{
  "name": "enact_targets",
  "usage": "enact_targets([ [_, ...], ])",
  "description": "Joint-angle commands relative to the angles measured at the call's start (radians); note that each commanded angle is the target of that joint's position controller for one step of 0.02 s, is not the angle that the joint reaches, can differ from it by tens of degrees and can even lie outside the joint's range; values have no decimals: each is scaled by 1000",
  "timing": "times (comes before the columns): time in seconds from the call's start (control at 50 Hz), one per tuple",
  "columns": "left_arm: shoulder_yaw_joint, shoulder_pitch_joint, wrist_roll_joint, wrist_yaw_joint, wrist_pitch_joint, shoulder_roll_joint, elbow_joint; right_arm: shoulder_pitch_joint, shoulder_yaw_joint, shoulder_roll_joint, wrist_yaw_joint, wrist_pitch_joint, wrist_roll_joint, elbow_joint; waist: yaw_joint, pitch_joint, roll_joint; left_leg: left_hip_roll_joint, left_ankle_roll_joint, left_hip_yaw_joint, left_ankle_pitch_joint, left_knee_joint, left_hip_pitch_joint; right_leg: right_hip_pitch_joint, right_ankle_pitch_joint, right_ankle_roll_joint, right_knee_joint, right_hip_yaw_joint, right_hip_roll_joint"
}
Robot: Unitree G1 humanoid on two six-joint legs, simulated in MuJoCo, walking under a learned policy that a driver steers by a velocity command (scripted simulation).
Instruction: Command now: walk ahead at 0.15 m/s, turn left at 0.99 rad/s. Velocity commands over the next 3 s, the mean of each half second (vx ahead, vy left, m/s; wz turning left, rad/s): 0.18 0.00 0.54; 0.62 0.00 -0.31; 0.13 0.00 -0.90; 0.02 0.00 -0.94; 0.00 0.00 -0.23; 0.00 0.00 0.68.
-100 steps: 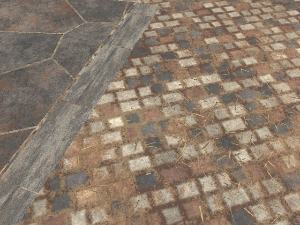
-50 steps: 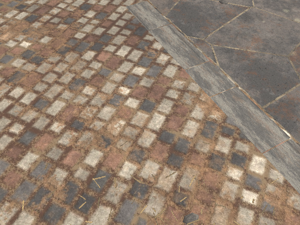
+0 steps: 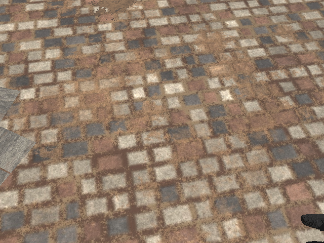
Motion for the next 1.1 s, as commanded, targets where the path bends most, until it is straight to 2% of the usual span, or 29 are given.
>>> enact_targets([
  [0.02,2,-54,45,-14,1,30,-113,296,-99,-224,-38,-6,19,27,-138,-198,242,35,148,-211,527,-120,579,-374,21,-1,547,82,-17],
  [0.04,-4,14,59,-22,-5,56,-153,204,-95,-292,-33,-20,-39,-60,-64,-372,326,282,420,-779,529,-182,781,-665,-271,58,886,248,171],
  [0.06,0,-33,52,-29,-20,125,-164,197,-90,-266,-19,-34,-44,-94,-128,-516,158,327,434,-861,387,-261,813,-690,-190,48,917,455,131],
  [0.08,-2,-90,33,-32,-29,132,-185,158,-88,-240,-20,-41,-29,-89,-108,-438,106,300,394,-827,171,-297,721,-713,-112,30,861,477,110],
  [0.1,2,-98,44,-22,-24,132,-157,93,-69,-173,-27,-43,-3,-94,-72,-329,-16,244,308,-707,138,-279,587,-689,-64,29,769,472,59],
  [0.12,4,-96,54,-13,-12,130,-142,48,-52,-123,-43,-36,8,-102,-50,-290,-36,212,265,-614,211,-258,466,-625,-39,31,675,465,35],
  [0.16,0,-77,57,-15,10,102,-120,17,-44,-109,-63,-17,-12,-102,-26,-248,-19,133,204,-455,338,-239,275,-463,-7,41,487,397,41],
  [0.24,-32,-65,49,-24,19,14,-108,72,-48,-115,-91,5,-26,-68,-59,-330,37,107,175,-399,417,-192,227,-322,147,64,286,358,66],
  [0.32,-27,-87,52,-30,33,18,-126,58,-30,-76,-78,13,-24,-58,-66,-282,103,100,129,-446,82,-177,177,-264,213,37,152,347,68],
  [0.36,-29,-24,63,-45,26,-17,-111,92,-11,-28,-67,10,-25,-42,-42,-289,111,42,65,-428,-486,-177,79,-112,213,4,38,285,89],
  [0.38,-19,36,70,-47,22,8,-100,131,-3,-5,-62,2,-30,-26,-30,-238,63,-9,27,-397,-681,-95,-8,-81,19,-32,-39,359,32],
  [0.4,-3,130,77,-40,15,90,-85,118,7,33,-62,-8,-19,-37,-5,-169,-102,-111,-36,-254,-690,214,-182,-53,-344,-121,-236,656,-148],
  [0.42,34,154,93,-46,-3,222,-70,68,1,19,-63,-35,18,-90,-8,-64,-332,-132,-46,-211,-559,441,-374,-97,-654,-270,-485,1124,-319],
  [0.44,31,84,76,-33,-20,190,-92,48,-21,-53,-68,-55,28,-79,-35,12,-238,-67,-37,-274,-420,523,-437,-121,-611,-284,-487,1144,-336],
  [0.48,11,46,53,-22,-33,111,-101,88,-26,-57,-65,-68,-14,-30,-64,-45,-140,-8,-45,-213,-245,549,-400,-99,-366,-210,-414,906,-246],
  [0.52,1,81,45,-23,-39,84,-81,88,-20,-14,-60,-77,-25,-18,-57,-69,-144,19,-62,-154,-135,561,-321,-143,-248,-184,-433,766,-176],
  [0.54,2,119,80,-43,-20,79,-48,68,-1,4,-15,-49,-125,-19,-54,-68,-69,1,-71,-109,-93,543,-233,-237,-227,-165,-461,674,-110],
  [0.62,12,194,62,-60,-15,76,-29,40,8,17,16,-29,-68,-16,-14,-80,-182,19,-100,-62,-62,355,-195,-151,-89,-179,-489,581,-95],
  [0.68,21,254,63,-53,-16,95,-10,-48,19,27,11,-47,-57,-35,31,-78,-185,1,-118,-48,-110,107,-90,-112,-14,-196,-470,589,-103],
  [0.76,31,231,69,-44,-5,122,-7,-4,19,8,-12,-72,-44,-25,-8,-52,-191,-31,-90,-42,-223,-136,181,-203,-20,-221,-405,640,-128],
  [0.78,27,221,69,-43,-3,104,0,94,17,5,-30,-88,-48,7,-66,-64,-144,-34,-73,-50,-159,-240,345,-260,84,-206,-315,620,-99],
  [0.8,18,225,65,-45,-14,66,4,240,1,-39,-52,-109,-65,51,-130,-158,-73,3,-63,-92,-148,-239,608,-357,255,-175,-111,555,-21],
  [0.82,-2,194,61,-46,-26,-7,-35,419,-17,-127,-72,-117,-92,59,-220,-315,77,267,-40,-345,-419,-287,830,-484,130,-142,221,451,66],
  [0.84,-12,182,40,-39,-31,-43,-99,457,-45,-246,-87,-104,-97,77,-200,-321,306,482,42,-697,-357,-381,871,-747,-96,-112,446,323,162],
  [0.86,-1,164,-19,-19,-44,29,-95,407,-33,-134,-87,-127,-10,73,-180,-255,126,439,99,-657,-160,-303,827,-822,-24,-79,638,468,34],
  [0.9,12,148,0,-23,-22,47,-81,270,-2,-26,-84,-129,-23,57,-121,-169,103,328,56,-321,283,-275,698,-801,103,-38,663,435,-12],
  [0.94,21,133,17,-31,11,37,-97,172,6,18,-87,-115,-33,54,-68,-108,144,259,25,-138,448,-301,563,-752,171,-7,652,383,-32],
  [1.02,-8,35,25,-50,43,-36,-163,53,-11,-25,-104,-103,-31,74,-35,-24,96,217,34,51,427,-384,364,-651,309,38,411,298,-32],
  [1.1,-1,34,35,-89,43,-9,-163,46,-32,-93,-112,-86,-1,105,-31,-117,74,218,10,137,588,-263,423,-441,452,-20,154,216,30],
])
